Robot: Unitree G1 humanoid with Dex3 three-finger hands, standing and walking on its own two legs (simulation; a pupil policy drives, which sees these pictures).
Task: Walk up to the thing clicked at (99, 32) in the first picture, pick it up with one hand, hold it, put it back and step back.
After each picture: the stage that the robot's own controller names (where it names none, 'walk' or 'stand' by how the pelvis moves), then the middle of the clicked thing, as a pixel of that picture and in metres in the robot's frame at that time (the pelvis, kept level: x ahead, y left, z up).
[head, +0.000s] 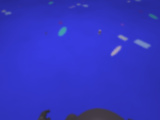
stand; (99, 32) +2.37 -0.38 -0.72
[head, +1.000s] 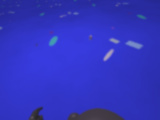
walk; (90, 37) +2.25 +0.03 -0.70
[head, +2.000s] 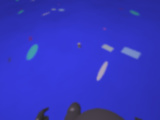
walk; (79, 45) +1.61 +0.27 -0.72
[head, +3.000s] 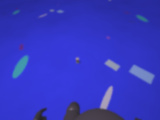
walk; (77, 60) +1.09 +0.24 -0.72
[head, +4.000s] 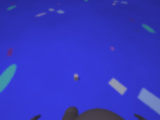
walk; (76, 77) +0.69 +0.16 -0.70
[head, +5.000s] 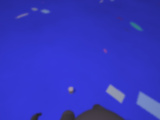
walk; (70, 90) +0.46 +0.16 -0.71
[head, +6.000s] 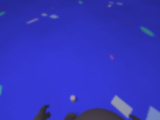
stand; (72, 99) +0.37 +0.17 -0.72
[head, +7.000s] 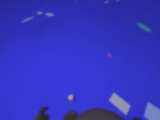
stand; (70, 98) +0.35 +0.20 -0.71
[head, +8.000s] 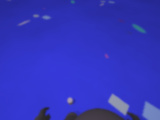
stand; (70, 101) +0.33 +0.21 -0.72
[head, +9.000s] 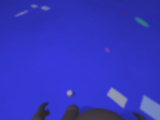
stand; (69, 93) +0.36 +0.20 -0.70
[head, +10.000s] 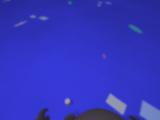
stand; (67, 102) +0.33 +0.23 -0.72
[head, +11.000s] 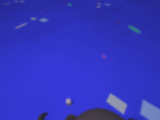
stand; (68, 102) +0.34 +0.23 -0.72
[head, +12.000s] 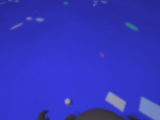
stand; (67, 102) +0.33 +0.24 -0.72
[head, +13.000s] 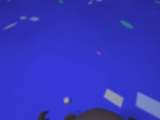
stand; (66, 101) +0.33 +0.25 -0.72
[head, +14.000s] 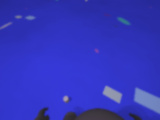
stand; (66, 99) +0.33 +0.27 -0.72
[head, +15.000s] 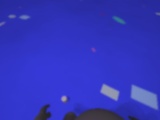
stand; (64, 99) +0.32 +0.28 -0.72
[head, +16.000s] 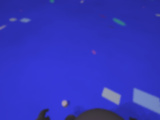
stand; (64, 104) +0.29 +0.27 -0.72
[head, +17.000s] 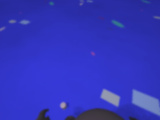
stand; (63, 106) +0.28 +0.29 -0.72
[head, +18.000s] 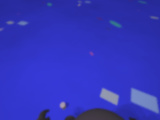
stand; (63, 105) +0.28 +0.29 -0.72
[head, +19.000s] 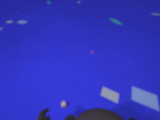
stand; (64, 104) +0.28 +0.29 -0.72
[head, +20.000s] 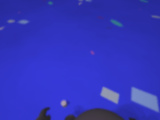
stand; (64, 104) +0.30 +0.28 -0.73
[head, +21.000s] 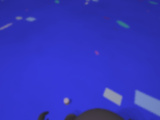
stand; (66, 101) +0.33 +0.24 -0.72
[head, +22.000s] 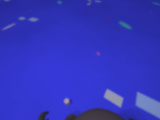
stand; (67, 102) +0.33 +0.24 -0.72
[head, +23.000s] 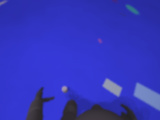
go down; (64, 89) +0.35 +0.24 -0.66
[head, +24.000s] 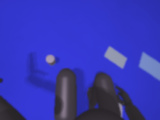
go down; (51, 60) +0.39 +0.31 -0.29
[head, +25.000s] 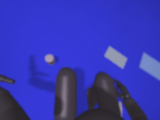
close in; (50, 60) +0.39 +0.32 -0.29
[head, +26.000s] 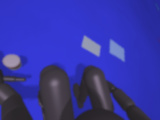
close in; (13, 63) +0.35 +0.35 -0.21
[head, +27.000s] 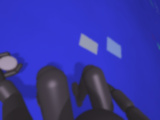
close; (9, 64) +0.34 +0.35 -0.21
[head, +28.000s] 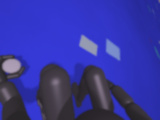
lift; (12, 66) +0.32 +0.34 -0.21
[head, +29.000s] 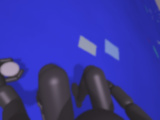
lift; (11, 70) +0.30 +0.35 -0.20
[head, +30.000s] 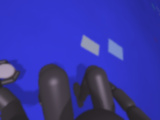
lift; (7, 72) +0.29 +0.37 -0.20
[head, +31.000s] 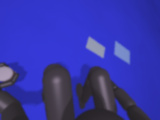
lift; (7, 74) +0.25 +0.39 -0.20
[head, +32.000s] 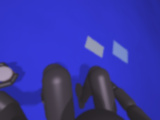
lift; (6, 74) +0.26 +0.39 -0.20
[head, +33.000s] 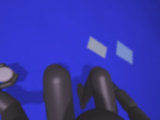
lift; (6, 75) +0.25 +0.40 -0.19
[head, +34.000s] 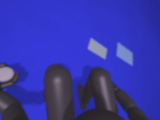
lift; (8, 75) +0.25 +0.40 -0.19
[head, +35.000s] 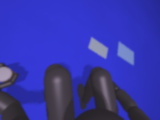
lift; (6, 75) +0.25 +0.40 -0.19
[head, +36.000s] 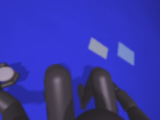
lift; (8, 75) +0.25 +0.40 -0.19
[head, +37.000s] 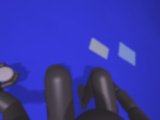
lift; (8, 75) +0.25 +0.40 -0.19
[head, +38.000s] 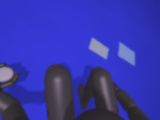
lift; (7, 75) +0.25 +0.40 -0.19
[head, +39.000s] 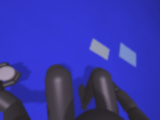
lift; (10, 74) +0.25 +0.40 -0.18
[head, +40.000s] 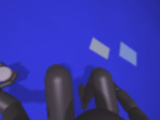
lift; (6, 75) +0.25 +0.41 -0.18
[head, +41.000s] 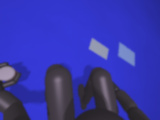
lift; (9, 74) +0.25 +0.40 -0.19
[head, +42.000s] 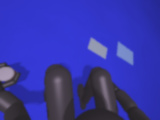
lift; (9, 75) +0.25 +0.40 -0.19
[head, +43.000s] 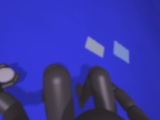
lift; (8, 76) +0.26 +0.38 -0.21
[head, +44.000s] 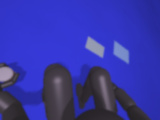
lift; (7, 75) +0.25 +0.39 -0.21
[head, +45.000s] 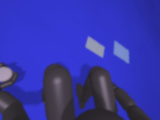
lift; (6, 75) +0.26 +0.39 -0.20
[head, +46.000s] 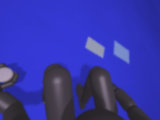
lift; (7, 75) +0.25 +0.39 -0.20
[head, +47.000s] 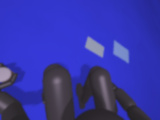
lift; (5, 75) +0.26 +0.39 -0.20
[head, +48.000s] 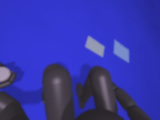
lift; (4, 75) +0.25 +0.40 -0.20
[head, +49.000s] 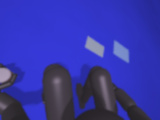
lift; (5, 76) +0.25 +0.39 -0.20
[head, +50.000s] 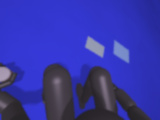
lift; (4, 75) +0.26 +0.40 -0.20
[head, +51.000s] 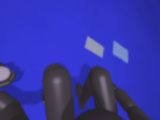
lift; (4, 75) +0.26 +0.40 -0.20
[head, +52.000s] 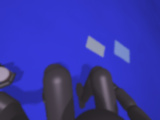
lift; (3, 75) +0.25 +0.40 -0.20
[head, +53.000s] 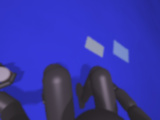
lift; (4, 75) +0.26 +0.40 -0.20
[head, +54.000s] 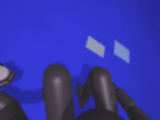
lift; (3, 74) +0.25 +0.41 -0.20
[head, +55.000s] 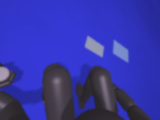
lift; (3, 75) +0.26 +0.40 -0.20
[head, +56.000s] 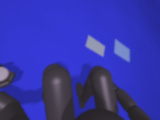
lift; (2, 75) +0.25 +0.40 -0.20
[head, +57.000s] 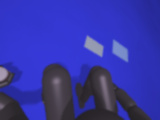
lift; (1, 75) +0.26 +0.40 -0.20
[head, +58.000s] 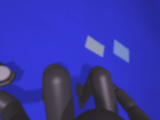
lift; (4, 74) +0.26 +0.40 -0.20
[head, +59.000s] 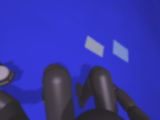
lift; (2, 74) +0.26 +0.40 -0.20
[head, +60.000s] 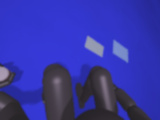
lift; (2, 75) +0.26 +0.40 -0.20
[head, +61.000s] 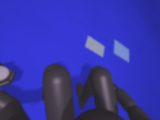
lift; (3, 74) +0.26 +0.40 -0.20
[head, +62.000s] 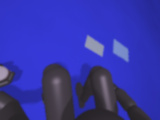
lift; (2, 74) +0.26 +0.40 -0.20
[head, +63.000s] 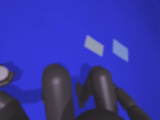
lift; (2, 74) +0.26 +0.40 -0.20
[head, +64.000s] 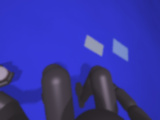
lift; (1, 74) +0.26 +0.40 -0.20
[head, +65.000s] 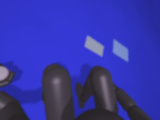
lift; (2, 74) +0.26 +0.40 -0.20
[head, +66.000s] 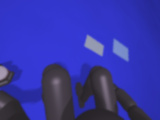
lift; (1, 74) +0.26 +0.40 -0.20
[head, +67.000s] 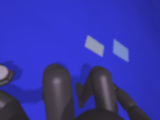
lift; (2, 73) +0.26 +0.40 -0.20
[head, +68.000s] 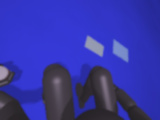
lift; (2, 74) +0.26 +0.40 -0.20
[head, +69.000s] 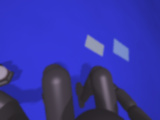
lift; (1, 74) +0.26 +0.41 -0.20
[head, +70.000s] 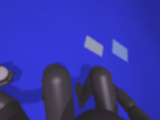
lift; (1, 74) +0.26 +0.40 -0.20
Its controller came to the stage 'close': yes
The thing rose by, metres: 0.03
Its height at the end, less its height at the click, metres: +0.00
